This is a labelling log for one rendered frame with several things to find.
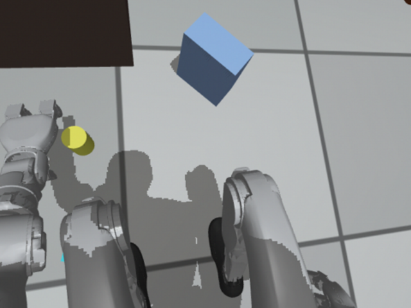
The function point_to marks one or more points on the left robot arm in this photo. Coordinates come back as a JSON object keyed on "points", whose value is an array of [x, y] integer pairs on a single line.
{"points": [[23, 242]]}

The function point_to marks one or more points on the left robot hand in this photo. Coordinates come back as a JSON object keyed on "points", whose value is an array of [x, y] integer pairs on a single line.
{"points": [[21, 129]]}

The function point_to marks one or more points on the right robot hand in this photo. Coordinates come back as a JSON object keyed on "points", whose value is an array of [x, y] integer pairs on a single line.
{"points": [[334, 295]]}

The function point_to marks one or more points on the left robot foot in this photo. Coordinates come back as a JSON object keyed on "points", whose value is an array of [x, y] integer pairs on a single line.
{"points": [[141, 274]]}

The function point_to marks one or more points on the right robot foot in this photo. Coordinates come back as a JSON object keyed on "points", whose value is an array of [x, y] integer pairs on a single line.
{"points": [[217, 246]]}

